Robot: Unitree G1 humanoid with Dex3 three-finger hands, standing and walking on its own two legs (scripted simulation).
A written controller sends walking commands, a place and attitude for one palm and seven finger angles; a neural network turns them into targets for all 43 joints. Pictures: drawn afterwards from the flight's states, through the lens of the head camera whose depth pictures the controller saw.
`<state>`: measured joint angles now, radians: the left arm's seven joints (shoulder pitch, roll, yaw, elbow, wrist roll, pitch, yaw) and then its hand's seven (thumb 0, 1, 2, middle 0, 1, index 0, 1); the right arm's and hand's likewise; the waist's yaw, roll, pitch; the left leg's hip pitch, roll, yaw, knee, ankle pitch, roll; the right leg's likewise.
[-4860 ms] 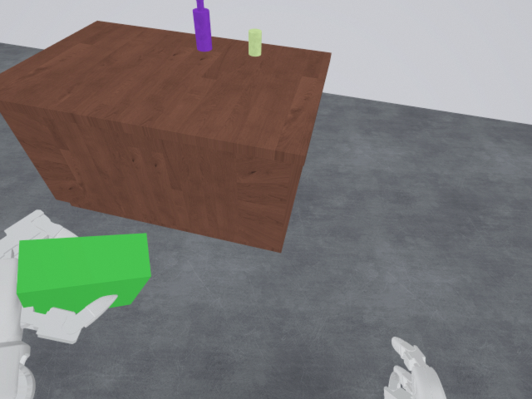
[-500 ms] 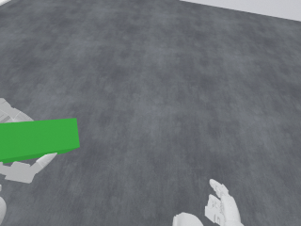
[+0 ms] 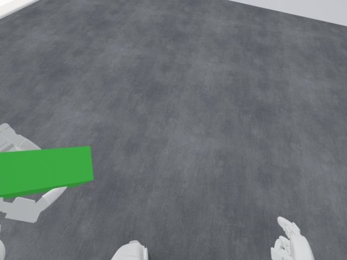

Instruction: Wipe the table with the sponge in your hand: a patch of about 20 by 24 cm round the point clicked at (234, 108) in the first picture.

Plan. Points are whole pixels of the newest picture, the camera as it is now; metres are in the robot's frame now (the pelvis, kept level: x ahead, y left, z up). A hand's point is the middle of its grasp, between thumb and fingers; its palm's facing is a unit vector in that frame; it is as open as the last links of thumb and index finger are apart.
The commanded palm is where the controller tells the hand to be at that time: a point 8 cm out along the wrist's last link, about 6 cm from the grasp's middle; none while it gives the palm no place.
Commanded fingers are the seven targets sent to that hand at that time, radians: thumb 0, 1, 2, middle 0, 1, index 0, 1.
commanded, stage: walk around to get in front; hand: left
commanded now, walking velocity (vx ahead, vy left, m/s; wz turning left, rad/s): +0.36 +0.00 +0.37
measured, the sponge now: (56, 172) +0.23 +0.20 +0.16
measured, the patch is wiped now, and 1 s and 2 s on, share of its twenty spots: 0.00 0.00 0.00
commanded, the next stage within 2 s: turn to face it in 0.34 s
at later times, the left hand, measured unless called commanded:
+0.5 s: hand (50, 128) +0.30 +0.24 +0.17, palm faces +0.56 -0.70 -0.45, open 9.0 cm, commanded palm +0.24 +0.27 +0.18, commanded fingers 0.00 0.10 1.30 -1.20 -1.60 -1.20 -1.60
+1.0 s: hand (104, 81) +0.42 +0.17 +0.18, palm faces +0.32 -0.84 -0.43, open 9.0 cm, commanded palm +0.36 +0.22 +0.18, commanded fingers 0.00 0.10 1.30 -1.20 -1.60 -1.20 -1.60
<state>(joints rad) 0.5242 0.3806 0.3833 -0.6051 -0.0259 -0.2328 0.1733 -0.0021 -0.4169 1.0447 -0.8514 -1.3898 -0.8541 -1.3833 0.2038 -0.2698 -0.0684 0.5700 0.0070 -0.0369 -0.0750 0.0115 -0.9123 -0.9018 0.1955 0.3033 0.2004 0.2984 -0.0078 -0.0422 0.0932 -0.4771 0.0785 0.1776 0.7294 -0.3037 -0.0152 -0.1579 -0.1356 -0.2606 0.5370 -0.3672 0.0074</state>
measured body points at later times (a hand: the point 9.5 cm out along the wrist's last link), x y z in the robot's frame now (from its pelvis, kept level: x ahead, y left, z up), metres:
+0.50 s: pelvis +0.13 -0.04 -0.01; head +0.16 -0.05 +0.44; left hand +0.27 +0.27 +0.19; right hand +0.32 -0.20 -0.12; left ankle +0.10 +0.10 -0.72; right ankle +0.16 -0.14 -0.74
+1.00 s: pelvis +0.18 -0.05 +0.00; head +0.23 -0.04 +0.45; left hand +0.40 +0.22 +0.20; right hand +0.37 -0.26 -0.07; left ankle +0.21 +0.07 -0.74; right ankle +0.20 -0.17 -0.69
